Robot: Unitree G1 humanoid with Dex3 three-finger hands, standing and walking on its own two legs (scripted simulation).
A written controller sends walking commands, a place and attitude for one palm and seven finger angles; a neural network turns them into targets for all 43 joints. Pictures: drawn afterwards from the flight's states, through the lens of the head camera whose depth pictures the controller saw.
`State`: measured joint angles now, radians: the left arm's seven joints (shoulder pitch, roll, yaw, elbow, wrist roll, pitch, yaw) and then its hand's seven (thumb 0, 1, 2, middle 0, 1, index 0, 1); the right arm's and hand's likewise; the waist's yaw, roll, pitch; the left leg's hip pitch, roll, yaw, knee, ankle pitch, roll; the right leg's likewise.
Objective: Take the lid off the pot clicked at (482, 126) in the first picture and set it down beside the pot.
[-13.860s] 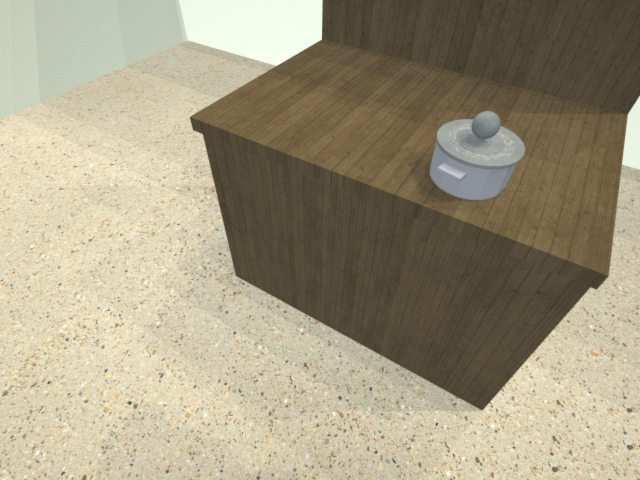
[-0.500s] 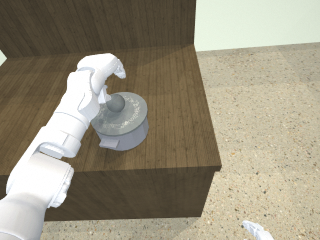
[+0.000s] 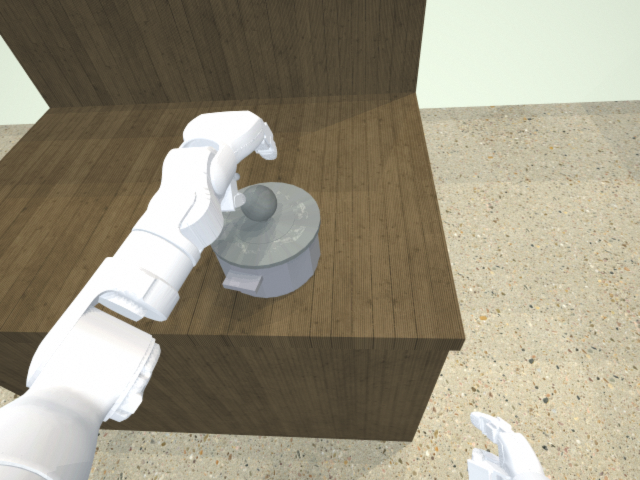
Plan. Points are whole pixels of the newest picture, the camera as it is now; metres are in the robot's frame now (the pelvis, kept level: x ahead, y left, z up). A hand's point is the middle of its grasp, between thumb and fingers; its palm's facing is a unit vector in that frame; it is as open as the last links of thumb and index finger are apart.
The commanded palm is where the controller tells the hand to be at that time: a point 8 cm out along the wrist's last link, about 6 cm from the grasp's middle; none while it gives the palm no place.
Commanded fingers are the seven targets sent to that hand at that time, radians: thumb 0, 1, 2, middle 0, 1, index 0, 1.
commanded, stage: move the open hand above the knob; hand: left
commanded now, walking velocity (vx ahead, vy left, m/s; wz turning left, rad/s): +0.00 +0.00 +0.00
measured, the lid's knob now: (258, 203) +0.48 +0.11 +0.08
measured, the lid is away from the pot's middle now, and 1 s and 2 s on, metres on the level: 0.00 0.00 0.00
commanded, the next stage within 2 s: lower the open fingers around the knob in 0.08 s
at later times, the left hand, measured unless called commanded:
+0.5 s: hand (252, 185) +0.45 +0.10 +0.14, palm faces -0.27 -0.03 -0.96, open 10.3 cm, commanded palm +0.43 +0.11 +0.20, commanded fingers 0.00 -0.35 1.48 -0.82 -0.08 -0.82 -0.08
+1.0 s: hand (248, 208) +0.44 +0.11 +0.11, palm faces -0.30 -0.03 -0.95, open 10.3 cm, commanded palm +0.43 +0.11 +0.17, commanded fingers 0.00 -0.35 1.48 -0.82 -0.08 -0.82 -0.08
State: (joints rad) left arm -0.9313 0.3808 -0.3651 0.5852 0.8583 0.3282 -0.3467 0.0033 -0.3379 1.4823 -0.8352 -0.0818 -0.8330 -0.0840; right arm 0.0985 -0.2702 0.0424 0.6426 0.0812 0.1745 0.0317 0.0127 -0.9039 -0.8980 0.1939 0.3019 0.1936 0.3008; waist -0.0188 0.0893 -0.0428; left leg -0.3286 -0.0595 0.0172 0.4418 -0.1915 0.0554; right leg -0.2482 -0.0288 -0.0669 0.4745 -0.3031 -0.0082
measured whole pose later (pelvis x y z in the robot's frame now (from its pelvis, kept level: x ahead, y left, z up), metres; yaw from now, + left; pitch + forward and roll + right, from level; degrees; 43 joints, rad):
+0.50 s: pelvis +0.00 -0.01 +0.00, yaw -1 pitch +4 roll +1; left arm -0.93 0.36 -0.34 0.68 0.86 0.29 -0.34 0.00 -0.34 1.48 -0.83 -0.08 -0.83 -0.08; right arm 0.17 -0.28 0.04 0.66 0.08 0.17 0.01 0.01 -0.90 -0.90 0.19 0.30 0.19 0.30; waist -0.04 0.09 -0.03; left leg -0.32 -0.05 0.02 0.43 -0.19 0.05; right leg -0.24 -0.02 -0.06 0.47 -0.30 -0.02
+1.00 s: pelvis +0.00 -0.01 +0.00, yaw -1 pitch +5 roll +0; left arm -0.85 0.36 -0.35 0.68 0.87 0.27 -0.29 0.00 -0.34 1.48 -0.83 -0.08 -0.83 -0.08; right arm 0.13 -0.27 0.03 0.65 0.08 0.18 0.00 0.01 -0.90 -0.90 0.19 0.30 0.19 0.30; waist -0.03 0.08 -0.04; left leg -0.33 -0.03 0.02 0.45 -0.20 0.04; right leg -0.25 0.00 -0.06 0.47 -0.30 -0.02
